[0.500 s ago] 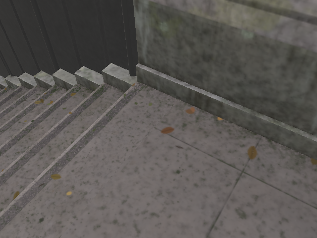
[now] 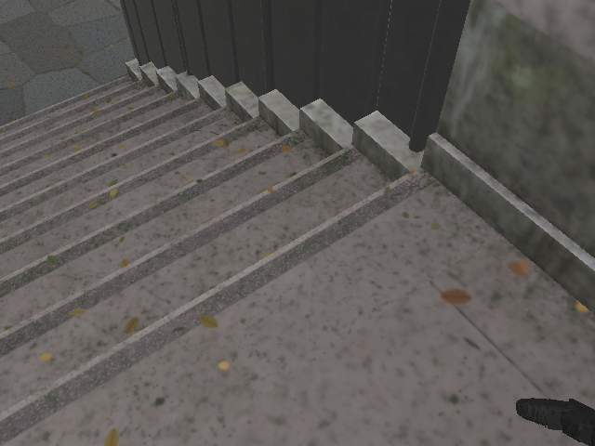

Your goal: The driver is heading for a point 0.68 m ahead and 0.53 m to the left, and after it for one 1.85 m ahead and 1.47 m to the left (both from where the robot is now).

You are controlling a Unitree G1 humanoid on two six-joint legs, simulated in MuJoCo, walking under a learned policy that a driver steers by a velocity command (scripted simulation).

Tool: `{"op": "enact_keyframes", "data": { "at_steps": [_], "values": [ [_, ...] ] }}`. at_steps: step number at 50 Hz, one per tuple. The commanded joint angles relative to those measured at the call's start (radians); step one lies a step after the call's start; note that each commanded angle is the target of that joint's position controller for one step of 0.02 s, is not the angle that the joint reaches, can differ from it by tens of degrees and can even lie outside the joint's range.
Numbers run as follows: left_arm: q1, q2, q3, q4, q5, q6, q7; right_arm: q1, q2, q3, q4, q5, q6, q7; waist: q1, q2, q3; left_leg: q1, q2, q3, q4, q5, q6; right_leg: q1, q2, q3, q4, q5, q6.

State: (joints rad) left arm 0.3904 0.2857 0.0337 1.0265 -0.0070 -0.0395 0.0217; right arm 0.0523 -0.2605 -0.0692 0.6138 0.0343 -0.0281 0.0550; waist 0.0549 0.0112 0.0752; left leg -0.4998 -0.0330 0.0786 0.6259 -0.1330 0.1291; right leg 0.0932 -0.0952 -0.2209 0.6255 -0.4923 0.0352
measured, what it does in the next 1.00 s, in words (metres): walks ahead, turning left: right foot, then left foot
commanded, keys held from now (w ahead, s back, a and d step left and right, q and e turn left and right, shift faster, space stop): w+q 0.52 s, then q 0.48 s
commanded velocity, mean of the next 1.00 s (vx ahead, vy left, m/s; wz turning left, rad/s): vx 0.36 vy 0.00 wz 0.59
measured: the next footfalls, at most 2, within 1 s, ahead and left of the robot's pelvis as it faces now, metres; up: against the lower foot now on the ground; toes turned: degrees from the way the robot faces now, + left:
right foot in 0.48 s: +0.50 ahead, -0.06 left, +0.00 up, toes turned +21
left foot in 0.94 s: +0.52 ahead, +0.22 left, +0.00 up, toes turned +35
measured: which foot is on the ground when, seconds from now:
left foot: down 0.00-0.48, up 0.50-0.92, down 0.94-1.00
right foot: up 0.00-0.46, down 0.48-0.94, up 0.96-1.00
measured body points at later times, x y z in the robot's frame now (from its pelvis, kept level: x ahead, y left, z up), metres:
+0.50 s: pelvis +0.31 +0.00 +0.01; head +0.34 +0.02 +0.46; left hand +0.47 +0.30 -0.06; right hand +0.38 -0.28 -0.10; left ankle +0.12 +0.07 -0.71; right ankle +0.47 -0.07 -0.72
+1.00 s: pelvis +0.46 +0.07 +0.01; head +0.49 +0.12 +0.46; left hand +0.40 +0.38 -0.11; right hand +0.77 -0.05 -0.06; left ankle +0.48 +0.20 -0.71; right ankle +0.47 -0.08 -0.66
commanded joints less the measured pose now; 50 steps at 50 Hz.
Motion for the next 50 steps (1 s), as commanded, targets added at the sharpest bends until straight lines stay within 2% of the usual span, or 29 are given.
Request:
{"op": "enact_keyframes", "data": {
  "at_steps": [1, 2, 3, 4, 6, 7, 11, 15, 17, 20, 22, 23, 24, 25, 26, 27, 28, 29, 30, 32, 33, 35, 39, 43, 46, 47, 48, 49, 50],
  "values": [
    [-0.022, 0.083, -0.005, -0.174, 0.002, -0.074, -0.035, 0.391, -0.251, -0.082, 0.029, -0.007, 0.000, -0.034, -0.151, 0.164, -0.503, 1.004, 0.396, -0.955, -0.310, -0.242, 0.324, -0.800, 0.129, 0.305, 0.829, -0.104, -0.045],
    [-0.167, 0.158, 0.019, -0.218, -0.033, -0.103, -0.041, 0.348, -0.194, -0.065, 0.049, -0.024, -0.021, -0.031, -0.177, 0.062, -0.333, 0.881, 0.356, -0.816, -0.366, -0.167, 0.251, -0.891, 0.069, 0.341, 0.806, 0.001, -0.081],
    [-0.202, 0.142, 0.015, -0.242, -0.037, -0.118, -0.038, 0.285, -0.170, -0.057, 0.055, -0.020, -0.037, -0.030, -0.130, -0.005, -0.201, 0.716, 0.309, -0.671, -0.379, -0.060, 0.212, -0.877, 0.026, 0.333, 0.703, 0.101, -0.103],
    [-0.184, 0.133, 0.017, -0.222, -0.017, -0.115, -0.029, 0.221, -0.154, -0.048, 0.047, -0.014, -0.048, -0.023, -0.086, -0.055, -0.148, 0.582, 0.259, -0.559, -0.383, 0.051, 0.184, -0.817, -0.012, 0.332, 0.626, 0.160, -0.091],
    [-0.115, 0.155, 0.032, -0.211, -0.002, -0.085, -0.024, 0.162, -0.119, -0.033, 0.031, -0.030, -0.059, -0.021, -0.025, -0.002, -0.108, 0.442, 0.208, -0.467, -0.425, 0.186, 0.162, -0.719, -0.049, 0.347, 0.537, 0.220, -0.065],
    [-0.119, 0.152, 0.037, -0.222, 0.013, -0.077, -0.024, 0.165, -0.129, -0.035, 0.038, -0.022, -0.061, -0.025, -0.013, -0.005, -0.085, 0.389, 0.196, -0.440, -0.439, 0.223, 0.166, -0.705, -0.047, 0.329, 0.497, 0.225, -0.035],
    [-0.288, 0.113, 0.036, -0.290, 0.024, -0.055, -0.012, 0.237, -0.185, -0.047, 0.065, -0.022, -0.053, -0.058, -0.056, 0.019, -0.015, 0.253, 0.134, -0.345, -0.464, 0.209, 0.141, -0.717, -0.004, 0.278, 0.249, 0.418, 0.042],
    [-0.429, 0.091, 0.031, -0.336, 0.006, -0.074, -0.019, 0.295, -0.181, -0.044, 0.091, -0.021, -0.041, -0.075, -0.111, 0.069, -0.015, 0.234, 0.089, -0.333, -0.445, 0.075, 0.065, -0.624, 0.060, 0.271, -0.030, 0.649, 0.035],
    [-0.472, 0.081, 0.028, -0.362, 0.006, -0.078, -0.032, 0.335, -0.165, -0.040, 0.116, -0.010, -0.039, -0.071, -0.129, 0.074, -0.024, 0.287, 0.102, -0.360, -0.402, 0.092, 0.059, -0.609, 0.075, 0.279, -0.089, 0.664, 0.015],
    [-0.502, 0.110, 0.035, -0.390, 0.001, -0.086, -0.046, 0.367, -0.165, -0.040, 0.134, -0.007, -0.024, -0.079, -0.129, 0.080, -0.032, 0.416, 0.148, -0.446, -0.299, 0.128, 0.058, -0.621, 0.087, 0.303, -0.160, 0.587, -0.012],
    [-0.455, 0.140, 0.044, -0.381, 0.000, -0.093, -0.053, 0.342, -0.186, -0.047, 0.125, -0.009, -0.004, -0.091, -0.093, 0.106, -0.033, 0.479, 0.180, -0.499, -0.237, 0.230, 0.054, -0.589, 0.092, 0.307, -0.171, 0.451, -0.039],
    [-0.364, 0.173, 0.059, -0.361, 0.015, -0.095, -0.048, 0.327, -0.187, -0.047, 0.116, -0.013, 0.001, -0.091, -0.053, 0.122, -0.088, 0.485, 0.151, -0.501, -0.157, 0.359, 0.039, -0.472, 0.110, 0.282, -0.186, 0.423, -0.060],
    [-0.220, 0.204, 0.073, -0.339, 0.025, -0.097, -0.044, 0.301, -0.161, -0.034, 0.100, -0.015, 0.005, -0.086, 0.024, 0.111, -0.204, 0.433, 0.100, -0.463, 0.018, 0.395, 0.008, -0.244, 0.056, 0.307, -0.192, 0.465, -0.108],
    [-0.054, 0.257, 0.083, -0.332, 0.033, -0.091, -0.032, 0.321, -0.110, -0.014, 0.080, -0.037, 0.003, -0.085, 0.069, -0.006, -0.386, 0.262, 0.018, -0.369, 0.307, 0.142, -0.033, 0.070, -0.122, 0.474, -0.141, 0.442, -0.161],
    [-0.028, 0.286, 0.092, -0.294, 0.029, -0.076, -0.041, 0.494, -0.040, 0.005, 0.064, -0.002, -0.008, -0.078, -0.031, -0.387, -0.470, -0.117, -0.109, -0.300, 0.591, -0.487, -0.092, 0.339, -0.329, 0.963, -0.249, 0.243, -0.319],
    [-0.079, 0.173, 0.067, -0.328, 0.007, -0.069, -0.041, 0.472, -0.155, -0.013, 0.096, 0.004, -0.008, -0.083, -0.014, -0.254, -0.370, -0.208, -0.018, -0.320, 0.697, -0.471, -0.112, 0.262, -0.325, 0.971, -0.288, 0.170, -0.282],
    [-0.136, 0.116, 0.052, -0.345, 0.011, -0.061, -0.034, 0.353, -0.209, -0.031, 0.082, -0.001, 0.000, -0.084, 0.011, -0.138, -0.231, -0.216, 0.010, -0.283, 0.706, -0.394, -0.131, 0.114, -0.284, 0.766, -0.285, 0.334, -0.244],
    [-0.189, 0.108, 0.044, -0.348, 0.023, -0.053, -0.033, 0.305, -0.206, -0.035, 0.069, -0.009, 0.009, -0.091, -0.012, -0.044, -0.154, -0.168, 0.040, -0.245, 0.686, -0.344, -0.149, -0.026, -0.241, 0.619, -0.282, 0.579, -0.228],
    [-0.215, 0.103, 0.042, -0.338, 0.025, -0.050, -0.033, 0.282, -0.198, -0.041, 0.058, -0.020, 0.015, -0.094, -0.035, -0.038, -0.106, -0.140, 0.062, -0.233, 0.641, -0.328, -0.159, -0.125, -0.207, 0.516, -0.277, 0.787, -0.226],
    [-0.231, 0.099, 0.041, -0.315, 0.027, -0.053, -0.033, 0.318, -0.138, -0.035, 0.050, -0.011, 0.038, -0.093, -0.072, -0.102, -0.099, -0.053, 0.091, -0.197, 0.549, -0.310, -0.165, -0.233, -0.161, 0.382, -0.308, 0.909, -0.219],
    [-0.235, 0.103, 0.046, -0.302, 0.014, -0.056, -0.030, 0.300, -0.107, -0.027, 0.028, -0.006, 0.047, -0.092, -0.075, -0.129, -0.090, -0.066, 0.094, -0.171, 0.493, -0.296, -0.166, -0.244, -0.162, 0.346, -0.323, 0.932, -0.233],
    [-0.241, 0.143, 0.061, -0.288, 0.011, -0.050, -0.021, 0.260, -0.085, -0.018, -0.006, -0.012, 0.055, -0.089, -0.069, -0.131, -0.109, -0.080, 0.104, -0.150, 0.395, -0.216, -0.170, -0.232, -0.183, 0.302, -0.346, 0.985, -0.259],
    [-0.285, 0.159, 0.067, -0.287, -0.001, -0.021, -0.013, 0.204, -0.090, -0.017, -0.029, -0.016, 0.052, -0.059, -0.058, -0.113, -0.143, 0.025, 0.100, -0.101, 0.187, 0.024, -0.150, -0.233, -0.155, 0.162, -0.346, 0.922, -0.237],
    [-0.265, 0.185, 0.076, -0.270, -0.026, -0.004, -0.019, 0.139, -0.122, -0.033, -0.071, -0.022, 0.067, -0.034, -0.038, -0.108, -0.119, 0.067, 0.079, -0.064, 0.052, -0.002, -0.109, -0.207, -0.176, 0.130, -0.266, 0.801, -0.206],
    [-0.274, 0.177, 0.077, -0.269, -0.043, 0.009, -0.017, 0.231, -0.154, -0.059, -0.062, -0.026, 0.069, -0.035, -0.099, -0.076, -0.148, 0.249, 0.018, -0.023, -0.128, 0.071, -0.044, -0.239, -0.137, 0.082, -0.035, 0.794, -0.138],
    [-0.219, 0.151, 0.069, -0.266, -0.019, 0.007, -0.019, 0.309, -0.246, -0.089, -0.057, -0.029, 0.066, -0.056, -0.125, 0.074, -0.203, 0.439, 0.108, -0.185, -0.189, 0.469, 0.027, -0.370, -0.052, 0.037, 0.206, 0.616, -0.056],
    [-0.168, 0.089, 0.041, -0.314, 0.033, 0.006, -0.027, 0.285, -0.356, -0.099, -0.092, -0.044, 0.065, -0.071, -0.061, 0.323, -0.283, 0.640, 0.398, -0.607, -0.186, 0.726, 0.262, -0.692, 0.118, 0.060, 0.582, -0.185, 0.029],
    [-0.213, 0.131, 0.048, -0.307, 0.010, 0.008, -0.032, 0.284, -0.284, -0.076, -0.105, -0.048, 0.054, -0.060, -0.120, 0.202, -0.405, 0.601, 0.412, -0.671, -0.232, 0.547, 0.300, -0.707, 0.110, 0.286, 0.681, -0.210, 0.014],
    [-0.262, 0.156, 0.055, -0.320, -0.014, 0.018, -0.028, 0.228, -0.247, -0.062, -0.108, -0.044, 0.042, -0.053, -0.109, 0.137, -0.313, 0.540, 0.371, -0.583, -0.242, 0.442, 0.249, -0.750, 0.087, 0.295, 0.705, -0.146, 0.003]
  ]
}}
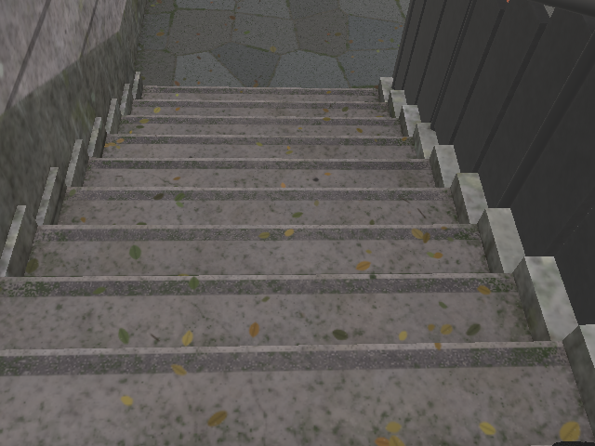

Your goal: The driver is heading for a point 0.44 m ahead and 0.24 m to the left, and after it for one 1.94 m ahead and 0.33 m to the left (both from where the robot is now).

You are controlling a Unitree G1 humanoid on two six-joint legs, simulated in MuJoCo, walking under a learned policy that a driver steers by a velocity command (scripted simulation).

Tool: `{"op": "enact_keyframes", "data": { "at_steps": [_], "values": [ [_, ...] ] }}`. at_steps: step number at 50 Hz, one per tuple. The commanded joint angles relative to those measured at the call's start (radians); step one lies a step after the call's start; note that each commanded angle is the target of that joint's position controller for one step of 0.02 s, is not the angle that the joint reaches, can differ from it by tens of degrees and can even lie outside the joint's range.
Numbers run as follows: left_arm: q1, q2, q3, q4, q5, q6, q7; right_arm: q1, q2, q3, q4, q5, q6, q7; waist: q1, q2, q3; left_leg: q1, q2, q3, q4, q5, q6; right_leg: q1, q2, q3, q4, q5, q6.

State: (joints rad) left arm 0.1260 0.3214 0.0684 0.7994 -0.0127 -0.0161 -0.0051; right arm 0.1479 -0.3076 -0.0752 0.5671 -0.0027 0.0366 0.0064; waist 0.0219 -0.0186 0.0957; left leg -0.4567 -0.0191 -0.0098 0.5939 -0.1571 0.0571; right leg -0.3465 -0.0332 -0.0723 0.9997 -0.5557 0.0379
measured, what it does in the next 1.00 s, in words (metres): steps on the spot, turning left: right foot, then left foot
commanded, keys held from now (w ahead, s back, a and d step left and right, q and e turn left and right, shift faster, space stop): q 0.52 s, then w+q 0.48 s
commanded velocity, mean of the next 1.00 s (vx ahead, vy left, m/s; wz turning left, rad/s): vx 0.15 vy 0.00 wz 0.60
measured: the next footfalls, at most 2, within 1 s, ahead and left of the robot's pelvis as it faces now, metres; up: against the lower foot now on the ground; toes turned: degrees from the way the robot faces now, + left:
right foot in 0.36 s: +0.10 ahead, -0.15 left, +0.00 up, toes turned +18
left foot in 0.84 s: +0.01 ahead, +0.11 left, +0.00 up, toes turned +33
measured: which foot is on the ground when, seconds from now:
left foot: down 0.00-0.38, up 0.40-0.82, down 0.84-1.00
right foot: up 0.00-0.34, down 0.36-0.82, up 0.84-1.00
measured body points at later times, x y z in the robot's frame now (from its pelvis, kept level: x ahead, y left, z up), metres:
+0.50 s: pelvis +0.02 -0.05 +0.01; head +0.05 -0.06 +0.46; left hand +0.06 +0.26 -0.08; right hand +0.25 -0.30 -0.08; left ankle +0.01 +0.08 -0.65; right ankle +0.06 -0.16 -0.72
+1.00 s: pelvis +0.07 +0.05 +0.02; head +0.07 +0.09 +0.47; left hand +0.03 +0.36 -0.09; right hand +0.28 -0.15 -0.07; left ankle -0.02 +0.09 -0.72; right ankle +0.19 -0.07 -0.65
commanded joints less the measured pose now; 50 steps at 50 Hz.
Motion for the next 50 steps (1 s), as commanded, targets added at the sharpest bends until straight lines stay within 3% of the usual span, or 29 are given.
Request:
{"op": "enact_keyframes", "data": {
  "at_steps": [1, 2, 5, 8, 11, 15, 17, 18, 19, 20, 21, 22, 23, 25, 27, 30, 32, 35, 38, 40, 41, 42, 43, 44, 45, 46, 47, 48, 50],
  "values": [
    [-0.008, 0.114, 0.022, -0.090, -0.001, 0.003, 0.011, 0.098, -0.171, -0.048, -0.055, 0.008, -0.026, -0.004, -0.056, 0.099, -0.261, 0.429, 0.299, -0.420, -0.218, 0.366, 0.255, -0.317, 0.004, 0.146, 0.273, -0.014, -0.006],
    [-0.017, 0.120, 0.026, -0.088, 0.012, 0.011, 0.024, 0.068, -0.158, -0.042, -0.057, 0.014, -0.022, -0.009, -0.043, 0.078, -0.223, 0.360, 0.264, -0.383, -0.232, 0.296, 0.217, -0.298, -0.009, 0.151, 0.214, 0.047, -0.003],
    [0.010, 0.100, 0.025, -0.087, 0.013, 0.027, 0.028, 0.021, -0.151, -0.038, -0.066, -0.008, -0.010, -0.026, -0.001, 0.132, -0.214, 0.241, 0.194, -0.326, -0.253, 0.300, 0.204, -0.177, 0.024, 0.132, 0.109, 0.135, 0.023],
    [-0.006, 0.065, 0.013, -0.095, 0.013, 0.031, 0.030, 0.035, -0.162, -0.046, -0.055, -0.001, -0.004, -0.041, -0.012, 0.132, -0.226, 0.241, 0.172, -0.337, -0.242, 0.237, 0.199, -0.137, 0.038, 0.142, -0.054, 0.161, 0.042],
    [-0.023, 0.062, 0.010, -0.104, 0.010, 0.032, 0.023, 0.028, -0.170, -0.050, -0.057, -0.001, 0.008, -0.046, -0.026, 0.158, -0.217, 0.205, 0.162, -0.396, -0.252, 0.073, 0.190, -0.082, 0.052, 0.152, -0.161, 0.183, 0.038],
    [-0.014, 0.070, 0.016, -0.114, 0.007, 0.019, 0.002, 0.027, -0.170, -0.051, -0.057, 0.008, 0.018, -0.039, -0.037, 0.183, -0.203, 0.207, 0.158, -0.505, -0.246, -0.050, 0.164, -0.030, 0.066, 0.155, -0.297, 0.169, 0.003],
    [0.043, 0.064, 0.021, -0.100, 0.012, 0.012, -0.007, 0.005, -0.167, -0.050, -0.059, 0.022, 0.024, -0.043, -0.004, 0.182, -0.202, 0.172, 0.128, -0.519, -0.215, -0.085, 0.125, 0.069, 0.067, 0.136, -0.458, 0.250, -0.028],
    [0.087, 0.075, 0.029, -0.087, 0.022, 0.011, -0.007, 0.010, -0.157, -0.047, -0.055, 0.031, 0.024, -0.046, 0.014, 0.160, -0.203, 0.118, 0.090, -0.490, -0.179, -0.138, 0.085, 0.156, 0.035, 0.136, -0.561, 0.331, -0.051],
    [0.118, 0.143, 0.044, -0.089, 0.041, 0.016, -0.002, 0.047, -0.109, -0.036, -0.054, 0.027, 0.025, -0.048, -0.001, -0.002, -0.209, -0.003, -0.005, -0.375, 0.015, -0.312, 0.022, 0.252, -0.165, 0.312, -0.651, 0.346, -0.115],
    [0.083, 0.223, 0.057, -0.093, 0.065, 0.020, -0.007, 0.036, -0.122, -0.048, -0.078, 0.040, 0.017, -0.053, -0.024, -0.321, -0.127, -0.168, -0.166, -0.156, 0.249, -0.467, -0.029, 0.164, -0.349, 0.582, -0.756, 0.440, -0.261],
    [0.001, 0.178, 0.045, -0.135, 0.070, 0.012, -0.001, 0.073, -0.203, -0.074, -0.049, 0.014, 0.008, -0.054, -0.043, -0.218, -0.106, -0.156, -0.088, -0.197, 0.450, -0.423, -0.065, 0.107, -0.374, 0.578, -0.753, 0.455, -0.299],
    [-0.076, 0.122, 0.030, -0.154, 0.053, 0.007, 0.010, 0.104, -0.225, -0.089, -0.012, 0.024, 0.014, -0.057, -0.074, -0.142, -0.092, -0.131, -0.082, -0.190, 0.523, -0.345, -0.075, 0.080, -0.308, 0.455, -0.733, 0.448, -0.250],
    [-0.105, 0.094, 0.021, -0.163, 0.037, 0.007, 0.017, 0.135, -0.195, -0.084, 0.020, 0.023, 0.029, -0.064, -0.082, -0.114, -0.084, -0.127, -0.081, -0.172, 0.578, -0.289, -0.093, 0.089, -0.244, 0.362, -0.721, 0.431, -0.212],
    [-0.089, 0.067, 0.010, -0.161, 0.023, 0.009, 0.038, 0.144, -0.142, -0.068, 0.032, 0.021, 0.043, -0.060, -0.065, -0.103, -0.071, -0.165, -0.063, -0.151, 0.668, -0.238, -0.121, 0.136, -0.219, 0.277, -0.708, 0.472, -0.213],
    [-0.017, 0.070, 0.013, -0.152, 0.034, 0.016, 0.046, 0.089, -0.119, -0.054, 0.011, 0.032, 0.040, -0.053, -0.015, -0.128, -0.092, -0.203, -0.024, -0.089, 0.597, -0.198, -0.144, 0.228, -0.205, 0.225, -0.725, 0.391, -0.227],
    [0.095, 0.114, 0.031, -0.125, 0.022, 0.028, 0.057, -0.004, -0.087, -0.027, -0.028, 0.029, 0.026, -0.037, 0.063, -0.149, -0.098, -0.258, 0.029, -0.045, 0.423, -0.204, -0.164, 0.359, -0.245, 0.267, -0.773, 0.155, -0.239],
    [0.123, 0.154, 0.045, -0.113, 0.015, 0.025, 0.046, -0.019, -0.085, -0.020, -0.039, 0.028, 0.013, -0.026, 0.077, -0.154, -0.098, -0.211, 0.058, -0.014, 0.332, -0.230, -0.153, 0.357, -0.271, 0.263, -0.804, 0.098, -0.247],
    [0.102, 0.180, 0.057, -0.109, 0.000, 0.014, 0.022, -0.019, -0.074, -0.010, -0.041, 0.027, -0.001, -0.009, 0.058, -0.144, -0.062, -0.075, 0.067, 0.045, 0.179, -0.263, -0.097, 0.261, -0.274, 0.195, -0.841, 0.078, -0.244],
    [0.086, 0.187, 0.061, -0.097, -0.017, 0.000, -0.003, 0.021, -0.086, -0.015, -0.012, 0.033, -0.010, 0.008, 0.028, -0.142, -0.056, 0.084, 0.053, 0.091, 0.036, -0.224, -0.041, 0.194, -0.266, 0.122, -0.821, 0.110, -0.236],
    [0.048, 0.163, 0.051, -0.088, -0.037, -0.003, -0.009, 0.137, -0.078, -0.020, 0.049, 0.039, -0.012, 0.007, -0.048, -0.099, -0.070, 0.288, 0.021, 0.137, -0.122, -0.126, -0.005, 0.096, -0.241, 0.052, -0.719, 0.087, -0.197],
    [0.050, 0.114, 0.034, -0.086, -0.022, -0.007, -0.014, 0.260, -0.106, -0.037, 0.100, 0.042, -0.011, 0.000, -0.101, -0.042, -0.121, 0.483, -0.001, 0.118, -0.140, -0.151, 0.021, -0.016, -0.196, -0.013, -0.569, 0.123, -0.160],
    [-0.005, 0.034, 0.004, -0.119, 0.011, -0.017, -0.023, 0.420, -0.199, -0.069, 0.137, 0.045, -0.012, -0.014, -0.171, 0.192, -0.152, 0.670, 0.187, -0.201, -0.244, -0.231, 0.095, -0.237, -0.092, -0.112, -0.158, 0.069, -0.075],
    [-0.072, 0.017, 0.000, -0.210, 0.012, -0.047, -0.022, 0.382, -0.310, -0.078, 0.096, 0.032, -0.040, -0.006, -0.129, 0.303, -0.133, 0.710, 0.393, -0.735, -0.384, -0.414, 0.294, -0.597, 0.064, 0.008, 0.081, -0.053, -0.038],
    [-0.101, 0.107, 0.020, -0.218, -0.013, -0.073, -0.029, 0.340, -0.227, -0.056, 0.085, 0.019, -0.065, 0.009, -0.139, 0.189, -0.104, 0.656, 0.409, -0.717, -0.423, -0.435, 0.326, -0.636, -0.007, 0.125, 0.175, -0.013, -0.050],
    [-0.068, 0.140, 0.030, -0.210, -0.025, -0.084, -0.038, 0.289, -0.167, -0.034, 0.082, 0.020, -0.080, 0.013, -0.098, 0.203, -0.053, 0.623, 0.369, -0.612, -0.405, -0.354, 0.292, -0.642, -0.036, 0.132, 0.171, 0.087, -0.060],
    [-0.030, 0.142, 0.033, -0.181, 0.001, -0.090, -0.037, 0.252, -0.137, -0.023, 0.079, 0.028, -0.084, 0.015, -0.072, 0.144, -0.045, 0.576, 0.313, -0.496, -0.388, -0.266, 0.251, -0.583, -0.065, 0.133, 0.134, 0.181, -0.056],
    [-0.039, 0.135, 0.031, -0.179, 0.030, -0.095, -0.040, 0.217, -0.136, -0.017, 0.073, 0.029, -0.080, 0.006, -0.056, 0.127, -0.038, 0.533, 0.276, -0.435, -0.391, -0.189, 0.226, -0.538, -0.064, 0.127, 0.066, 0.246, -0.039],
    [-0.037, 0.119, 0.028, -0.174, 0.027, -0.093, -0.045, 0.211, -0.119, -0.008, 0.066, 0.022, -0.079, -0.005, -0.047, 0.135, -0.040, 0.506, 0.248, -0.384, -0.398, -0.109, 0.210, -0.490, -0.059, 0.122, 0.012, 0.313, -0.029],
    [-0.071, 0.084, 0.016, -0.186, 0.020, -0.087, -0.047, 0.228, -0.131, -0.010, 0.075, 0.012, -0.080, -0.022, -0.055, 0.119, -0.038, 0.467, 0.212, -0.320, -0.407, 0.052, 0.199, -0.447, -0.022, 0.100, -0.115, 0.424, -0.010]
  ]
}}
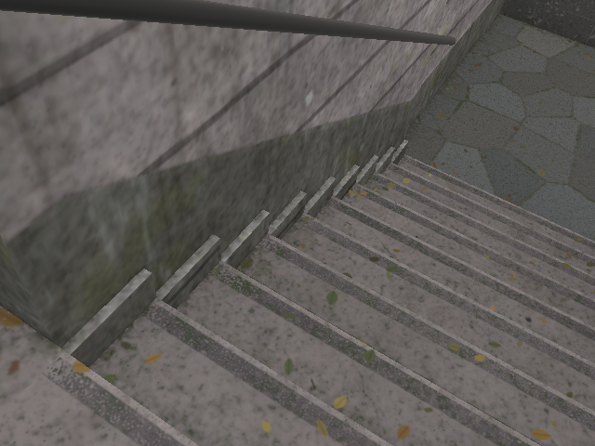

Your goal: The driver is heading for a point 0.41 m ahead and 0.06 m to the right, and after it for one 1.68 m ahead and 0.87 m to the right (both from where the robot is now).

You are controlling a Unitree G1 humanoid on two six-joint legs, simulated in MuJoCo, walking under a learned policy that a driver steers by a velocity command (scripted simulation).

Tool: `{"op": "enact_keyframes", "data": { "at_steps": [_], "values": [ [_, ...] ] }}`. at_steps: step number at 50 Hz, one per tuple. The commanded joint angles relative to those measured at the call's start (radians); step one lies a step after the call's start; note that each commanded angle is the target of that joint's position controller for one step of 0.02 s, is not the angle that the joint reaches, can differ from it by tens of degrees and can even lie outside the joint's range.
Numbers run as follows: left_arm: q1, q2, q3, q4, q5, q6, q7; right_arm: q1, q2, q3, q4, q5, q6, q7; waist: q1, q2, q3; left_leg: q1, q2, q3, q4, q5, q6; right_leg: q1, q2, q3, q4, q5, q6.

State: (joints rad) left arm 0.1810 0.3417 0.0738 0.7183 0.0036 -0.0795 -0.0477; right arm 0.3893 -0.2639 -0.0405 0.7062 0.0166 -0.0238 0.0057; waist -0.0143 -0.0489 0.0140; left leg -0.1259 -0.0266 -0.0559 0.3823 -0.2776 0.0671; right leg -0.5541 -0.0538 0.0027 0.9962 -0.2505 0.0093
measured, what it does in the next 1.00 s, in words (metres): goes down: right foot, then left foot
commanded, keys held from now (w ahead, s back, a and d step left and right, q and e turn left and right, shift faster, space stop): w+q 0.02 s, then w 0.28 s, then no key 0.22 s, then e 0.48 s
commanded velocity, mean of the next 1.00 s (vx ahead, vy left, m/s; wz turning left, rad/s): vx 0.25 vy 0.00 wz -0.01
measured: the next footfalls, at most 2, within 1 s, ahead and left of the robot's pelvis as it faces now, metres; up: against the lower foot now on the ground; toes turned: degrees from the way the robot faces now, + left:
right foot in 0.28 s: +0.31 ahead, -0.11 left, +0.00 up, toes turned +6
left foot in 0.66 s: +0.47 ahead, +0.12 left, +0.00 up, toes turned +1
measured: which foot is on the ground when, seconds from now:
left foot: down 0.00-0.32, up 0.34-0.64, down 0.66-0.98, up 1.00-1.00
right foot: up 0.00-0.26, down 0.28-0.66, up 0.68-0.96, down 0.98-1.00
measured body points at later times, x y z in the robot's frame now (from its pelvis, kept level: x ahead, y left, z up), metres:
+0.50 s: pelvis +0.26 -0.03 -0.01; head +0.30 -0.01 +0.43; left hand +0.30 +0.25 -0.14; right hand +0.46 -0.26 -0.10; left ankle +0.29 +0.10 -0.68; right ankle +0.27 -0.11 -0.75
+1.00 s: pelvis +0.46 -0.03 -0.14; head +0.51 -0.06 +0.31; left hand +0.68 +0.23 -0.20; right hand +0.54 -0.32 -0.26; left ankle +0.44 +0.12 -0.73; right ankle +0.53 -0.11 -0.87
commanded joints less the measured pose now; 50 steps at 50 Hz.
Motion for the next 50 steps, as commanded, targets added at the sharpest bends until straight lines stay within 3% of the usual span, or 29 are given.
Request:
{"op": "enact_keyframes", "data": {
  "at_steps": [1, 3, 5, 8, 10, 12, 14, 15, 16, 17, 18, 19, 20, 21, 23, 26, 28, 29, 31, 33, 34, 35, 36, 38, 41, 43, 47, 49, 50],
  "values": [
    [-0.159, 0.059, 0.009, -0.123, 0.010, -0.024, -0.003, -0.006, -0.193, -0.050, -0.055, -0.005, -0.017, -0.034, -0.020, 0.135, 0.046, 0.103, 0.197, -0.246, -0.190, 0.214, 0.176, -0.203, 0.021, 0.022, -0.183, 0.186, 0.029],
    [-0.198, 0.008, -0.011, -0.134, 0.016, -0.029, -0.017, -0.011, -0.184, -0.045, -0.034, -0.017, -0.008, -0.049, -0.024, 0.174, 0.034, -0.024, 0.132, -0.143, -0.182, 0.256, 0.146, -0.027, 0.069, -0.019, -0.312, 0.349, 0.033],
    [-0.129, 0.036, 0.003, -0.097, 0.016, -0.038, -0.028, 0.007, -0.193, -0.047, -0.023, -0.034, -0.021, -0.048, -0.012, 0.197, -0.021, -0.115, 0.172, -0.139, -0.140, 0.311, 0.148, 0.140, 0.074, -0.011, -0.162, 0.489, 0.017],
    [-0.247, 0.060, 0.012, -0.143, -0.003, -0.042, -0.038, 0.084, -0.168, -0.040, 0.003, -0.001, -0.030, -0.036, -0.052, 0.146, 0.063, 0.089, 0.216, -0.223, -0.047, 0.283, 0.156, -0.139, 0.047, 0.033, -0.251, 0.415, -0.041],
    [-0.326, 0.056, 0.010, -0.177, 0.014, -0.048, -0.055, 0.098, -0.191, -0.042, 0.015, -0.015, -0.012, -0.040, -0.077, 0.123, 0.092, 0.174, 0.240, -0.254, 0.012, 0.390, 0.151, -0.238, 0.054, 0.016, -0.261, 0.319, -0.047],
    [-0.260, 0.052, 0.012, -0.163, 0.006, -0.050, -0.065, 0.072, -0.185, -0.037, 0.014, -0.019, 0.004, -0.049, -0.046, 0.178, 0.073, 0.132, 0.228, -0.240, 0.053, 0.512, 0.124, -0.108, 0.066, -0.002, -0.296, 0.286, -0.059],
    [0.017, 0.119, 0.051, -0.092, -0.006, -0.049, -0.060, -0.027, -0.212, -0.036, -0.013, -0.012, 0.005, -0.043, 0.115, 0.209, -0.043, -0.006, 0.166, -0.186, 0.288, 0.830, 0.084, 0.302, 0.117, -0.050, -0.311, 0.260, -0.090],
    [0.188, 0.142, 0.067, -0.054, 0.001, -0.055, -0.052, -0.029, -0.197, -0.030, -0.034, -0.001, 0.003, -0.035, 0.195, 0.100, -0.159, -0.237, 0.088, -0.139, 0.583, 0.768, 0.015, 0.651, 0.068, -0.012, -0.340, 0.322, -0.135],
    [0.310, 0.164, 0.068, -0.013, -0.005, -0.050, -0.043, 0.063, -0.109, -0.002, -0.007, 0.015, 0.001, -0.029, 0.212, -0.166, -0.304, -0.486, -0.053, -0.099, 1.063, 0.083, -0.077, 0.925, -0.147, 0.372, -0.446, 0.083, -0.269],
    [0.388, 0.112, 0.046, 0.011, -0.022, -0.052, -0.032, 0.037, -0.060, 0.018, -0.013, 0.028, -0.017, -0.019, 0.243, -0.316, -0.320, -0.595, -0.105, -0.202, 1.261, -0.405, -0.082, 0.958, -0.237, 0.591, -0.561, 0.160, -0.298],
    [0.213, 0.118, 0.039, -0.014, -0.029, -0.042, -0.017, -0.015, -0.118, -0.001, -0.072, 0.066, -0.018, -0.023, 0.123, -0.198, -0.165, -0.696, -0.075, -0.191, 1.206, -0.304, -0.058, 0.799, -0.291, 0.663, -0.672, 0.162, -0.306],
    [0.108, 0.103, 0.029, -0.059, -0.016, -0.043, -0.018, -0.153, -0.170, -0.002, -0.096, 0.050, -0.021, -0.038, 0.102, -0.022, -0.032, -0.705, -0.031, -0.163, 1.159, -0.254, -0.049, 0.619, -0.299, 0.623, -0.667, 0.331, -0.330],
    [0.046, 0.089, 0.018, -0.077, 0.001, -0.051, -0.022, -0.213, -0.179, 0.004, -0.103, 0.003, -0.005, -0.054, 0.074, 0.104, 0.029, -0.699, 0.015, -0.109, 1.098, -0.213, -0.054, 0.509, -0.276, 0.538, -0.663, 0.451, -0.322],
    [0.020, 0.058, 0.005, -0.071, 0.002, -0.050, -0.020, -0.165, -0.170, 0.007, -0.087, -0.035, 0.017, -0.053, 0.030, 0.123, 0.005, -0.611, 0.064, -0.087, 1.027, -0.189, -0.064, 0.433, -0.235, 0.449, -0.669, 0.485, -0.307],
    [-0.048, 0.062, -0.004, -0.049, -0.018, -0.035, -0.016, -0.122, -0.130, 0.021, -0.090, -0.014, 0.037, -0.039, -0.031, 0.047, 0.040, -0.467, 0.107, -0.046, 0.746, -0.150, -0.066, 0.280, -0.142, 0.295, -0.732, 0.431, -0.254],
    [-0.020, 0.148, 0.017, 0.023, -0.022, 0.001, -0.002, -0.169, -0.049, 0.055, -0.110, -0.047, 0.010, -0.006, -0.021, 0.015, -0.038, -0.184, 0.059, 0.059, 0.460, 0.132, -0.069, 0.195, -0.084, 0.127, -0.741, 0.531, -0.217],
    [-0.074, 0.131, 0.011, 0.008, -0.003, 0.022, 0.001, -0.040, -0.121, 0.027, -0.039, -0.036, 0.002, 0.017, -0.069, 0.002, -0.115, -0.047, 0.031, 0.097, 0.485, 0.381, -0.052, 0.196, -0.061, 0.087, -0.647, 0.498, -0.196],
    [-0.061, 0.108, 0.007, 0.000, -0.026, 0.016, 0.017, -0.110, -0.161, 0.016, -0.050, -0.031, -0.015, 0.030, -0.028, -0.033, -0.068, -0.134, 0.080, -0.004, 0.417, 0.428, -0.041, 0.271, -0.069, 0.140, -0.627, 0.313, -0.168],
    [-0.025, 0.071, -0.009, -0.001, -0.026, 0.035, 0.034, -0.227, -0.169, 0.012, -0.088, -0.031, -0.051, 0.045, -0.005, -0.011, -0.021, -0.197, 0.065, 0.018, 0.219, 0.416, -0.030, 0.393, -0.042, 0.171, -0.459, 0.234, -0.141],
    [0.040, 0.080, 0.004, -0.013, -0.016, 0.081, 0.041, -0.222, -0.141, 0.020, -0.067, -0.016, -0.097, 0.053, 0.016, 0.099, -0.009, -0.126, 0.059, 0.044, 0.048, 0.601, -0.027, 0.359, 0.014, 0.147, -0.224, 0.000, -0.110],
    [0.169, -0.039, -0.038, -0.039, 0.000, 0.091, 0.025, -0.297, -0.213, 0.003, -0.093, -0.011, -0.099, 0.051, 0.105, 0.290, -0.015, -0.016, 0.199, -0.142, -0.041, 0.347, 0.062, 0.168, 0.087, 0.076, -0.105, -0.225, -0.058],
    [0.046, -0.005, -0.042, -0.062, 0.001, 0.093, 0.016, -0.148, -0.200, -0.029, -0.066, -0.022, -0.102, 0.038, -0.071, 0.293, -0.013, 0.168, 0.319, -0.395, 0.052, 0.001, 0.168, -0.201, 0.078, 0.122, -0.013, -0.291, -0.028],
    [-0.138, 0.142, 0.002, -0.130, -0.030, 0.077, 0.006, -0.048, -0.170, -0.020, -0.060, -0.044, -0.104, 0.019, -0.171, 0.179, 0.008, 0.203, 0.315, -0.433, 0.152, -0.025, 0.178, -0.343, 0.076, 0.243, -0.012, -0.284, -0.012],
    [-0.138, 0.127, 0.017, -0.153, -0.032, 0.063, -0.011, -0.038, -0.168, -0.030, -0.062, -0.025, -0.070, -0.026, -0.114, 0.138, -0.032, 0.193, 0.282, -0.381, 0.277, -0.154, 0.147, -0.417, 0.110, 0.267, -0.102, -0.062, 0.020],
    [-0.092, 0.042, -0.011, -0.179, -0.008, 0.136, -0.026, -0.191, -0.180, -0.006, -0.130, -0.052, -0.042, -0.110, 0.012, 0.145, -0.010, -0.414, 0.251, -0.264, 0.255, -0.337, 0.109, -0.041, 0.141, 0.127, -0.128, 0.454, 0.061],
    [0.026, 0.033, -0.019, -0.196, 0.014, 0.187, -0.020, -0.305, -0.161, 0.011, -0.179, -0.035, -0.045, -0.140, 0.118, 0.168, -0.011, -0.729, 0.207, -0.121, 0.268, -0.360, 0.056, 0.259, 0.149, 0.068, -0.138, 0.573, 0.069],
    [0.036, 0.051, -0.010, -0.177, -0.016, 0.148, 0.002, -0.241, -0.102, 0.011, -0.128, 0.005, -0.044, -0.140, 0.098, 0.052, -0.006, -0.526, 0.206, -0.037, 0.603, -0.303, -0.007, 0.247, 0.041, 0.122, -0.440, 0.626, 0.023],
    [0.283, 0.051, 0.018, -0.089, -0.008, 0.114, 0.004, -0.287, -0.101, -0.001, -0.098, -0.019, -0.031, -0.116, 0.261, -0.066, -0.089, -0.654, 0.052, 0.161, 1.120, -0.353, -0.056, 0.615, 0.053, 0.097, -0.537, 0.647, -0.082],
    [0.388, 0.125, 0.027, -0.051, 0.022, 0.090, 0.022, -0.267, -0.076, 0.004, -0.133, -0.068, -0.020, -0.114, 0.264, -0.245, -0.134, -0.870, -0.044, 0.192, 1.544, -0.447, -0.107, 0.810, -0.004, 0.169, -0.411, 0.955, -0.090]
  ]
}}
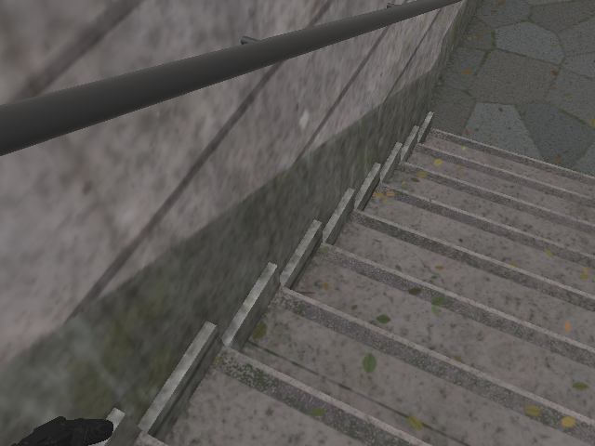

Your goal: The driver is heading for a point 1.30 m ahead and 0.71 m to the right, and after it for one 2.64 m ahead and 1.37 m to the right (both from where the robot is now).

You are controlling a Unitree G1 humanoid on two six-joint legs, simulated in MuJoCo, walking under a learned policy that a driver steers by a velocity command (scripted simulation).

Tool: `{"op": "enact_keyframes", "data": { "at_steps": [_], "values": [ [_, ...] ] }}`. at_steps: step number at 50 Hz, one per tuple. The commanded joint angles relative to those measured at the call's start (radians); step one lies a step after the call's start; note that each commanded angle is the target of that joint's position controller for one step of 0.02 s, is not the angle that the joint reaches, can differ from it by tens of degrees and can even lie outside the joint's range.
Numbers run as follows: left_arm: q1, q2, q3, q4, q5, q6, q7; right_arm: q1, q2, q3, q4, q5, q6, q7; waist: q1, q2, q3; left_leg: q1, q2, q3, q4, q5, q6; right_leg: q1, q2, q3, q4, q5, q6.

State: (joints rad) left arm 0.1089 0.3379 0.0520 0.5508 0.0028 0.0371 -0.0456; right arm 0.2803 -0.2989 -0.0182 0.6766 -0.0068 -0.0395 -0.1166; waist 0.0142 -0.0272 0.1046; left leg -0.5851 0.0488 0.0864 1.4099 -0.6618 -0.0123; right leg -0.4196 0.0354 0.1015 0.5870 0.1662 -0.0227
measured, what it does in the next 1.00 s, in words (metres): goes down, turning right: left foot, then right foot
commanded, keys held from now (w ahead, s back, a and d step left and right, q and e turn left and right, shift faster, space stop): e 1.00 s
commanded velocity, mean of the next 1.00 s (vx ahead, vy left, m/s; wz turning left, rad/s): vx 0.01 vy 0.00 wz -0.58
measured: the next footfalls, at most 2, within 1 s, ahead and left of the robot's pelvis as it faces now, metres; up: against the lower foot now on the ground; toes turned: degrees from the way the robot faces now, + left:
left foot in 0.48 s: +0.21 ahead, +0.14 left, +0.00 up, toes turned -26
right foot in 0.88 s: +0.06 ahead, -0.06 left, +0.00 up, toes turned -32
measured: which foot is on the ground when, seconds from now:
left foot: up 0.00-0.46, down 0.48-0.88, up 0.90-1.00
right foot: down 0.00-0.50, up 0.52-0.86, down 0.88-1.00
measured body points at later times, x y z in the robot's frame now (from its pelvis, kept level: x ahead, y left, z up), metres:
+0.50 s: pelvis +0.09 +0.04 -0.04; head +0.11 +0.02 +0.41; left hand +0.33 +0.26 -0.12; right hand +0.21 -0.26 -0.11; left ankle +0.17 +0.16 -0.76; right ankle +0.06 -0.07 -0.76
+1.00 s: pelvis +0.07 +0.02 -0.04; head +0.05 -0.02 +0.41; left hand +0.30 +0.17 -0.12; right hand +0.01 -0.29 -0.16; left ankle +0.18 +0.15 -0.68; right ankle +0.02 -0.04 -0.76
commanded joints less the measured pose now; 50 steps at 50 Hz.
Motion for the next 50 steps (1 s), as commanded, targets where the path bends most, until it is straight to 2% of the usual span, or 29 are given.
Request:
{"op": "enact_keyframes", "data": {
  "at_steps": [1, 3, 4, 6, 8, 12, 14, 17, 18, 21, 22, 23, 24, 25, 26, 27, 28, 29, 32, 35, 37, 41, 43, 44, 45, 46, 47, 49, 50],
  "values": [
    [0.331, 0.220, 0.047, 0.068, 0.048, -0.035, 0.042, -0.064, -0.032, 0.000, -0.161, -0.043, 0.001, 0.017, 0.066, -0.445, -0.278, -0.579, -0.105, -0.119, 0.638, -0.012, -0.024, 0.706, -0.243, 0.319, 0.019, 1.051, -0.163],
    [0.137, 0.234, 0.055, -0.017, 0.037, -0.027, 0.050, 0.014, -0.114, -0.010, -0.101, -0.034, 0.008, 0.018, -0.007, -0.092, -0.382, -0.587, -0.068, -0.250, 0.612, 0.184, -0.022, 0.644, -0.338, 0.467, -0.007, 0.797, -0.213],
    [0.044, 0.275, 0.061, -0.033, 0.034, -0.027, 0.058, 0.042, -0.103, -0.009, -0.100, -0.028, 0.014, 0.006, -0.055, -0.083, -0.433, -0.563, -0.058, -0.289, 0.591, 0.230, -0.045, 0.562, -0.417, 0.653, -0.082, 0.539, -0.280],
    [0.063, 0.148, 0.021, 0.006, 0.002, -0.042, 0.062, -0.054, -0.157, -0.046, -0.089, -0.007, 0.055, -0.021, -0.034, 0.041, -0.301, -0.446, -0.049, -0.316, 0.512, 0.263, -0.078, 0.368, -0.361, 0.615, -0.097, 0.326, -0.270],
    [0.129, 0.145, 0.013, 0.026, -0.017, -0.033, 0.079, -0.153, -0.083, -0.024, -0.136, -0.024, 0.076, -0.028, -0.006, 0.046, -0.225, -0.464, -0.086, -0.277, 0.420, 0.302, -0.088, 0.343, -0.237, 0.507, -0.051, 0.268, -0.239],
    [0.193, 0.117, -0.002, 0.030, -0.018, 0.008, 0.134, -0.217, 0.014, 0.006, -0.205, -0.013, 0.092, 0.012, -0.001, -0.016, -0.223, -0.435, -0.112, -0.245, 0.213, 0.382, -0.121, 0.378, -0.138, 0.448, -0.053, 0.225, -0.212],
    [0.146, 0.101, 0.000, 0.014, -0.035, 0.030, 0.143, -0.244, 0.014, 0.004, -0.220, -0.010, 0.076, 0.035, -0.016, -0.038, -0.227, -0.367, -0.094, -0.247, -0.051, 0.421, -0.115, 0.394, -0.105, 0.443, -0.059, 0.162, -0.186],
    [0.117, 0.099, 0.018, 0.001, -0.021, 0.049, 0.143, -0.252, 0.024, 0.007, -0.213, -0.015, 0.047, 0.067, -0.001, -0.099, -0.234, -0.141, -0.090, -0.195, -0.298, 0.458, -0.100, 0.304, -0.084, 0.426, -0.059, 0.195, -0.159],
    [0.140, 0.099, 0.024, 0.013, -0.044, 0.050, 0.142, -0.258, 0.019, -0.009, -0.210, 0.000, 0.041, 0.074, -0.011, -0.100, -0.224, -0.107, -0.096, -0.210, -0.389, 0.466, -0.101, 0.281, -0.068, 0.424, -0.030, 0.188, -0.166],
    [0.100, 0.096, 0.031, -0.023, -0.029, 0.055, 0.121, -0.237, -0.005, -0.023, -0.176, 0.002, 0.031, 0.099, 0.005, -0.148, -0.195, 0.093, -0.119, -0.190, -0.616, 0.417, -0.093, 0.196, -0.066, 0.466, -0.070, 0.080, -0.180],
    [0.009, 0.092, 0.028, -0.056, -0.013, 0.042, 0.116, -0.158, -0.050, -0.046, -0.132, 0.000, 0.014, 0.110, -0.046, -0.154, -0.260, 0.293, -0.102, -0.216, -0.468, 0.564, -0.083, 0.090, -0.080, 0.514, -0.020, 0.167, -0.199],
    [0.018, 0.066, 0.023, -0.053, -0.051, 0.044, 0.107, -0.164, -0.027, -0.045, -0.145, 0.009, 0.018, 0.104, -0.045, -0.151, -0.188, 0.203, -0.102, -0.211, -0.811, 0.386, -0.065, 0.175, -0.049, 0.500, -0.053, 0.061, -0.165],
    [0.050, 0.054, 0.020, -0.043, -0.066, 0.041, 0.103, -0.137, -0.028, -0.050, -0.127, 0.005, 0.012, 0.102, -0.047, -0.147, -0.184, 0.338, -0.074, -0.206, -0.948, 0.546, -0.044, 0.146, -0.023, 0.513, -0.018, -0.071, -0.140],
    [0.109, -0.004, 0.006, -0.039, -0.046, 0.037, 0.095, -0.074, -0.075, -0.063, -0.111, -0.011, 0.010, 0.105, -0.035, 0.004, -0.284, 0.562, 0.088, -0.354, -0.948, 0.809, 0.039, 0.053, 0.051, 0.431, 0.182, -0.368, -0.094],
    [0.220, -0.035, 0.006, -0.024, -0.036, 0.036, 0.102, -0.037, -0.130, -0.069, -0.099, -0.042, 0.028, 0.108, 0.011, 0.282, -0.275, 0.703, 0.261, -0.550, -0.907, 1.139, 0.205, -0.179, 0.238, 0.350, 0.410, -0.952, -0.016],
    [0.213, 0.061, 0.043, -0.051, -0.027, 0.016, 0.092, 0.011, -0.169, -0.088, -0.071, -0.037, 0.029, 0.115, 0.005, 0.324, -0.251, 0.631, 0.385, -0.767, -1.014, 0.942, 0.344, -0.325, 0.200, 0.286, 0.625, -0.981, 0.049],
    [0.138, 0.138, 0.069, -0.044, -0.014, 0.011, 0.092, -0.015, -0.141, -0.082, -0.073, -0.020, 0.023, 0.112, -0.012, 0.234, -0.169, 0.524, 0.374, -0.734, -1.056, 0.744, 0.356, -0.382, 0.130, 0.225, 0.773, -0.847, 0.081],
    [0.098, 0.161, 0.080, -0.044, -0.008, 0.031, 0.098, -0.083, -0.111, -0.071, -0.079, -0.018, 0.031, 0.104, -0.004, 0.174, -0.126, 0.439, 0.307, -0.605, -1.057, 0.658, 0.312, -0.373, 0.097, 0.178, 0.837, -0.728, 0.093],
    [0.106, 0.076, 0.050, -0.038, -0.002, 0.076, 0.092, -0.197, -0.046, -0.032, -0.086, -0.016, 0.057, 0.089, 0.047, 0.158, -0.142, 0.287, 0.168, -0.318, -1.026, 0.767, 0.238, -0.234, 0.089, 0.037, 0.909, -0.573, 0.117],
    [0.080, -0.029, -0.006, -0.054, -0.025, 0.063, 0.070, -0.126, -0.083, -0.042, -0.055, -0.006, 0.088, 0.067, 0.004, 0.205, -0.178, 0.327, 0.140, -0.218, -1.024, 0.636, 0.241, -0.189, 0.036, -0.075, 0.636, -0.531, 0.107],
    [0.031, -0.036, -0.020, -0.070, -0.032, 0.047, 0.054, -0.080, -0.127, -0.061, -0.043, -0.001, 0.099, 0.054, -0.049, 0.229, -0.180, 0.339, 0.163, -0.205, -1.018, 0.510, 0.248, -0.145, -0.008, -0.113, 0.484, -0.537, 0.086],
    [0.116, 0.003, -0.001, -0.046, -0.027, 0.040, 0.043, -0.073, -0.168, -0.076, -0.034, 0.017, 0.094, 0.055, -0.031, 0.257, -0.179, 0.250, 0.225, -0.215, -0.994, 0.450, 0.230, 0.052, 0.001, -0.161, 0.253, -0.594, 0.017],
    [0.254, 0.008, 0.020, 0.013, -0.018, 0.032, 0.043, -0.078, -0.136, -0.069, -0.026, 0.031, 0.085, 0.049, 0.025, 0.201, -0.184, 0.144, 0.216, -0.169, -0.876, 0.354, 0.173, 0.249, 0.041, -0.189, 0.052, -0.510, -0.029],
    [0.319, 0.038, 0.040, 0.031, -0.019, 0.031, 0.037, -0.074, -0.087, -0.057, -0.030, 0.032, 0.081, 0.059, 0.049, 0.075, -0.176, 0.018, 0.157, -0.093, -0.642, 0.301, 0.108, 0.381, 0.011, -0.061, -0.089, -0.443, -0.069],
    [0.322, 0.159, 0.066, -0.007, -0.019, 0.015, 0.042, -0.097, -0.025, -0.049, -0.078, -0.010, 0.066, 0.075, -0.003, -0.201, -0.128, -0.308, 0.023, -0.057, -0.262, 0.027, -0.004, 0.492, -0.290, 0.461, -0.147, -0.074, -0.177],
    [0.314, 0.216, 0.070, -0.012, 0.006, -0.004, 0.032, -0.217, -0.062, -0.055, -0.144, 0.001, 0.046, 0.065, 0.049, -0.274, -0.152, -0.397, -0.053, -0.211, -0.190, -0.017, -0.012, 0.370, -0.419, 0.676, -0.298, -0.119, -0.315],
    [0.272, 0.170, 0.063, -0.008, 0.027, -0.015, 0.031, -0.267, -0.134, -0.081, -0.136, 0.030, 0.047, 0.043, 0.049, -0.190, -0.085, -0.419, -0.039, -0.250, -0.147, 0.057, -0.010, 0.322, -0.377, 0.627, -0.314, -0.304, -0.328],
    [0.173, 0.078, 0.032, -0.013, 0.000, -0.009, 0.046, -0.202, -0.138, -0.097, -0.072, -0.001, 0.074, 0.026, -0.013, -0.065, -0.074, -0.378, 0.001, -0.249, -0.103, 0.258, -0.016, 0.259, -0.271, 0.465, -0.258, -0.385, -0.222],
    [0.123, 0.071, 0.027, -0.021, -0.009, -0.009, 0.056, -0.136, -0.121, -0.097, -0.033, -0.012, 0.081, 0.030, -0.041, -0.053, -0.103, -0.284, -0.010, -0.221, -0.076, 0.383, -0.030, 0.186, -0.221, 0.382, -0.234, -0.277, -0.189]
  ]
}}
Keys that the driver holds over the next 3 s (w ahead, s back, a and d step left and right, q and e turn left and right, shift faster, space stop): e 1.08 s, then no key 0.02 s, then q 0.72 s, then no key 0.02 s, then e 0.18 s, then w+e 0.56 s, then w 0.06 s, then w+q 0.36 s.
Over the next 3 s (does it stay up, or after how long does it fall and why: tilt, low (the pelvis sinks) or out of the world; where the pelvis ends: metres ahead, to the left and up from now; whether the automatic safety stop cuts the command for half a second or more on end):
stays up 0.39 -0.17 -0.20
